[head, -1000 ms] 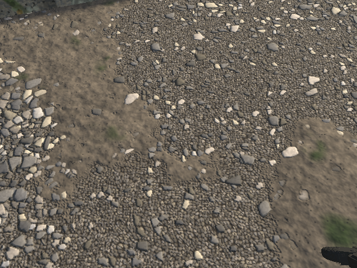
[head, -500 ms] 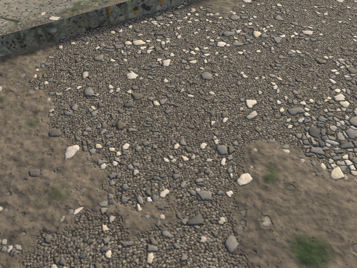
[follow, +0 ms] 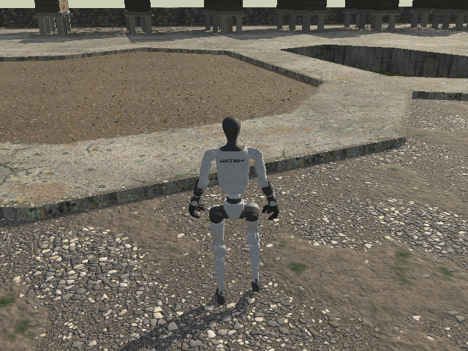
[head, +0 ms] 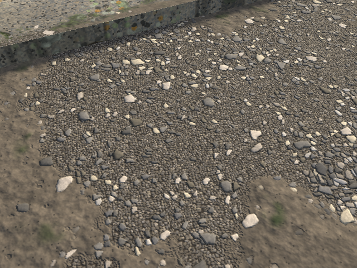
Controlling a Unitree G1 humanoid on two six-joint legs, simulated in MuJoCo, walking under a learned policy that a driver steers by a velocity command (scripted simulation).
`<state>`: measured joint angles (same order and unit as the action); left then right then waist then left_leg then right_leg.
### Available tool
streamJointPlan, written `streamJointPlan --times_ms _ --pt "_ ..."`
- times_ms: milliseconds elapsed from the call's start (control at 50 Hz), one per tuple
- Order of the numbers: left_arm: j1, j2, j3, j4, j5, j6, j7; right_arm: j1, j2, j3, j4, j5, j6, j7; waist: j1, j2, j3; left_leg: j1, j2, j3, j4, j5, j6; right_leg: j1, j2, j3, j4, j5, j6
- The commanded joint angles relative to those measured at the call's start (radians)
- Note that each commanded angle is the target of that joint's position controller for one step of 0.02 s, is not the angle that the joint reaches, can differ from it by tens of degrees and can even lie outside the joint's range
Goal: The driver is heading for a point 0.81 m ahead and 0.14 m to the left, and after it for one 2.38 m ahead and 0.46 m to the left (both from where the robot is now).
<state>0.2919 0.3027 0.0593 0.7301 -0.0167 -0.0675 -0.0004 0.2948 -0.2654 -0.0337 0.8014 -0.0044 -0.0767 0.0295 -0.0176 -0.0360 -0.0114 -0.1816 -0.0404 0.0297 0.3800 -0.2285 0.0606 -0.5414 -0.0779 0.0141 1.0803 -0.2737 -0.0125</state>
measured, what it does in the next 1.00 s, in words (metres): walks ahead: right foot, then left foot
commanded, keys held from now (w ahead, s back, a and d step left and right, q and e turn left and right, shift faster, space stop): w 0.64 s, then w+q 0.36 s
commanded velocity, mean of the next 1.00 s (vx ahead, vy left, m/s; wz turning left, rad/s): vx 0.49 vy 0.00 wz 0.10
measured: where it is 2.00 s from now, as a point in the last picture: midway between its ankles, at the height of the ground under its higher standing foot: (141, 148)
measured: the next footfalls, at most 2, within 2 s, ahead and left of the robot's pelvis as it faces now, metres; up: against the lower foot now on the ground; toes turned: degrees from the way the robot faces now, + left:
right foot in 0.30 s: +0.35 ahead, -0.15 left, +0.00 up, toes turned -1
left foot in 0.86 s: +0.65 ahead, +0.09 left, +0.00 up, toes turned +5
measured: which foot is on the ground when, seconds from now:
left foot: down 0.00-0.32, up 0.34-0.84, down 0.86-1.00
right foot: up 0.00-0.28, down 0.30-0.88, up 0.90-1.00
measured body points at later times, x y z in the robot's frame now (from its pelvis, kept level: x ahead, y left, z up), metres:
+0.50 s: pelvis +0.27 -0.06 +0.00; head +0.30 -0.07 +0.45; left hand +0.38 +0.21 -0.11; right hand +0.38 -0.34 -0.12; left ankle +0.26 +0.09 -0.66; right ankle +0.31 -0.14 -0.74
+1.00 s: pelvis +0.56 +0.02 -0.01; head +0.59 +0.03 +0.44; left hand +0.63 +0.30 -0.13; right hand +0.72 -0.24 -0.11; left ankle +0.61 +0.09 -0.74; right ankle +0.50 -0.15 -0.66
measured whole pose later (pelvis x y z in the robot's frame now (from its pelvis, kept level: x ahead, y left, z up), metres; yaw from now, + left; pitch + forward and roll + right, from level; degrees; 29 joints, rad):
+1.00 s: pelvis +0.56 +0.02 -0.01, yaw +9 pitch +2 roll +0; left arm 0.24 0.30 0.04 0.78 0.00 -0.11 0.00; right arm 0.23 -0.29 -0.06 0.74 0.01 -0.06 0.04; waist -0.01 -0.02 0.04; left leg -0.34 -0.09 -0.01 0.47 -0.15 0.09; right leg -0.42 -0.04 0.04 1.14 -0.36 -0.01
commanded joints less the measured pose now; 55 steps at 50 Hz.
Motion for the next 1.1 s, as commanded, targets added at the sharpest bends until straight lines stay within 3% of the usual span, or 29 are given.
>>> streamJointPlan --times_ms 20,100,160,220,260,300,320,340,360,380,400,420,440,500,560,640,720,780,820,840,860,880,900,920,940,960,980,1020,1100 --pt "-0.053 0.054 0.013 -0.083 0.012 -0.010 -0.002 -0.026 -0.148 -0.037 -0.055 0.006 -0.020 -0.010 0.006 0.108 0.056 0.086 0.254 -0.252 -0.251 0.136 0.177 -0.207 -0.054 0.032 -0.098 0.113 0.023" --pt "-0.195 0.011 -0.009 -0.122 0.009 -0.024 -0.014 0.019 -0.176 -0.044 -0.030 0.015 -0.012 -0.023 -0.037 0.099 0.076 0.055 0.216 -0.132 -0.256 0.249 0.147 -0.120 -0.019 -0.004 -0.386 0.312 0.032" --pt "-0.283 0.015 -0.012 -0.149 -0.002 -0.031 -0.032 0.082 -0.192 -0.049 0.000 0.026 -0.004 -0.027 -0.067 0.093 0.095 0.088 0.245 -0.128 -0.250 0.232 0.142 -0.078 0.005 -0.010 -0.492 0.376 0.020" --pt "-0.320 0.039 -0.005 -0.171 -0.003 -0.034 -0.047 0.104 -0.200 -0.055 0.022 0.031 0.010 -0.030 -0.052 0.095 0.099 0.196 0.289 -0.134 -0.199 0.306 0.120 -0.082 0.018 0.002 -0.553 0.312 -0.019" --pt "-0.268 0.069 0.008 -0.163 0.001 -0.033 -0.048 0.097 -0.219 -0.062 0.025 0.029 0.020 -0.033 -0.010 0.115 0.052 0.248 0.293 -0.123 -0.106 0.527 0.100 0.017 0.052 -0.023 -0.568 0.232 -0.049" --pt "-0.016 0.141 0.047 -0.095 0.005 -0.027 -0.033 0.085 -0.201 -0.052 0.019 0.020 0.031 -0.039 0.124 0.109 -0.122 0.160 0.217 -0.057 0.220 0.720 0.051 0.399 0.078 -0.053 -0.576 0.230 -0.108" --pt "0.161 0.219 0.065 -0.067 0.014 -0.019 -0.019 0.108 -0.133 -0.025 -0.008 -0.012 0.028 -0.041 0.169 -0.038 -0.287 -0.067 0.147 -0.017 0.563 0.364 0.015 0.718 -0.138 0.196 -0.533 0.240 -0.173" --pt "0.163 0.257 0.066 -0.052 0.017 -0.021 -0.030 0.247 -0.029 0.005 -0.014 0.008 0.006 -0.030 0.076 -0.295 -0.408 -0.420 -0.030 -0.094 0.858 -0.340 -0.029 0.968 -0.322 0.700 -0.694 -0.051 -0.326" --pt "0.141 0.151 0.042 -0.062 0.006 -0.021 -0.029 0.146 -0.152 -0.021 -0.008 0.031 -0.013 -0.022 0.126 -0.159 -0.318 -0.533 0.028 -0.177 0.938 -0.336 -0.019 0.907 -0.288 0.704 -0.772 -0.185 -0.280" --pt "0.070 0.125 0.030 -0.064 0.005 -0.021 -0.026 0.039 -0.188 -0.033 -0.043 0.049 -0.023 -0.017 0.117 -0.102 -0.165 -0.579 0.076 -0.140 0.923 -0.238 -0.009 0.768 -0.256 0.546 -0.793 -0.134 -0.241" --pt "0.008 0.117 0.025 -0.068 0.011 -0.021 -0.026 -0.009 -0.171 -0.028 -0.052 0.040 -0.028 -0.021 0.085 -0.009 -0.091 -0.545 0.123 -0.115 0.877 -0.149 -0.014 0.627 -0.218 0.444 -0.814 -0.010 -0.227" --pt "-0.035 0.096 0.020 -0.070 0.020 -0.023 -0.029 -0.023 -0.160 -0.032 -0.053 0.023 -0.025 -0.023 0.054 0.004 -0.039 -0.510 0.151 -0.111 0.819 -0.094 -0.023 0.520 -0.182 0.365 -0.842 0.092 -0.223" --pt "-0.057 0.081 0.015 -0.070 0.029 -0.028 -0.029 0.005 -0.148 -0.033 -0.046 0.021 -0.016 -0.022 0.020 -0.026 -0.036 -0.449 0.175 -0.119 0.795 -0.057 -0.029 0.454 -0.159 0.318 -0.870 0.144 -0.222" --pt "-0.062 0.085 0.019 -0.043 0.016 -0.047 -0.030 0.020 -0.105 -0.025 -0.037 0.016 0.014 -0.028 -0.010 -0.030 -0.007 -0.421 0.190 -0.104 0.716 -0.016 -0.059 0.361 -0.140 0.220 -0.939 0.216 -0.243" --pt "-0.028 0.111 0.026 -0.011 0.017 -0.046 -0.018 -0.088 -0.095 -0.022 -0.070 0.005 0.016 -0.030 0.012 -0.010 0.044 -0.494 0.197 -0.098 0.556 0.134 -0.085 0.361 -0.126 0.151 -0.973 0.253 -0.241" --pt "0.025 0.135 0.030 0.024 0.007 -0.033 -0.007 -0.226 -0.068 -0.010 -0.100 0.009 -0.001 -0.015 0.065 -0.006 0.069 -0.445 0.156 -0.056 0.298 0.331 -0.084 0.381 -0.090 0.060 -0.973 0.271 -0.199" --pt "0.080 0.153 0.037 0.070 0.006 -0.019 -0.003 -0.312 -0.075 -0.007 -0.133 0.025 -0.006 0.009 0.099 -0.010 0.085 -0.468 0.134 -0.050 0.198 0.331 -0.052 0.519 -0.148 0.023 -0.945 0.267 -0.184" --pt "0.078 0.162 0.045 0.090 0.003 -0.002 0.004 -0.329 -0.092 -0.013 -0.158 0.026 -0.004 0.026 0.085 -0.017 0.081 -0.479 0.111 -0.049 0.168 0.198 -0.005 0.633 -0.192 -0.003 -0.876 0.383 -0.155" --pt "0.043 0.179 0.050 0.084 0.005 0.011 0.013 -0.232 -0.128 -0.032 -0.144 0.020 -0.002 0.028 0.024 -0.043 0.007 -0.323 0.051 0.008 0.158 0.125 0.033 0.659 -0.178 -0.049 -0.728 0.709 -0.121" --pt "0.030 0.170 0.045 0.076 0.010 0.020 0.020 -0.093 -0.165 -0.058 -0.106 0.019 0.000 0.023 -0.046 -0.028 -0.078 -0.131 0.005 0.038 0.133 0.145 0.060 0.618 -0.135 -0.099 -0.542 0.831 -0.091" --pt "0.045 0.142 0.030 0.050 0.027 0.021 0.031 0.072 -0.237 -0.087 -0.073 0.021 0.006 0.012 -0.104 0.050 -0.192 0.163 0.099 -0.120 0.155 0.185 0.110 0.418 -0.093 -0.134 -0.262 0.649 -0.050" --pt "0.153 0.020 -0.012 0.012 0.045 -0.004 0.014 0.124 -0.339 -0.109 -0.066 0.025 0.008 0.010 -0.034 0.307 -0.294 0.528 0.332 -0.656 0.067 -0.016 0.302 -0.039 0.107 -0.104 0.109 -0.041 0.029" --pt "0.099 0.081 -0.004 0.024 0.022 -0.039 0.002 0.140 -0.245 -0.085 -0.075 0.033 0.007 0.011 -0.081 0.241 -0.355 0.598 0.368 -0.846 -0.066 -0.151 0.319 -0.187 0.122 0.074 0.237 -0.282 0.021" --pt "0.003 0.137 0.010 -0.009 -0.013 -0.062 -0.010 0.092 -0.207 -0.072 -0.084 0.023 0.003 0.008 -0.090 0.193 -0.216 0.501 0.340 -0.707 -0.084 -0.106 0.270 -0.259 0.069 0.095 0.251 -0.210 0.000" --pt "-0.055 0.129 0.005 -0.026 -0.012 -0.075 -0.007 0.037 -0.193 -0.069 -0.097 0.018 0.002 0.004 -0.068 0.098 -0.138 0.369 0.300 -0.592 -0.085 -0.009 0.243 -0.242 0.028 0.082 0.196 -0.129 -0.009" --pt "-0.085 0.127 0.009 -0.030 0.012 -0.078 0.000 -0.013 -0.169 -0.063 -0.108 0.015 0.003 0.003 -0.037 0.045 -0.073 0.239 0.266 -0.506 -0.100 0.105 0.227 -0.201 -0.001 0.073 0.110 -0.080 -0.004" --pt "-0.078 0.130 0.016 -0.034 0.025 -0.071 0.004 -0.043 -0.149 -0.055 -0.122 0.005 0.002 0.000 -0.003 0.065 -0.058 0.154 0.239 -0.457 -0.120 0.192 0.219 -0.133 -0.022 0.080 0.056 -0.043 0.002" --pt "-0.059 0.109 0.015 -0.039 0.033 -0.051 0.004 -0.057 -0.147 -0.057 -0.134 0.009 0.003 -0.006 0.027 0.090 -0.045 0.070 0.215 -0.416 -0.155 0.268 0.232 -0.083 -0.025 0.072 -0.014 -0.025 0.028" --pt "-0.164 0.069 0.004 -0.076 0.035 -0.032 0.010 -0.009 -0.187 -0.071 -0.120 0.019 0.004 -0.032 0.004 0.087 0.009 -0.030 0.168 -0.326 -0.182 0.291 0.210 -0.088 0.000 0.050 -0.246 0.160 0.076"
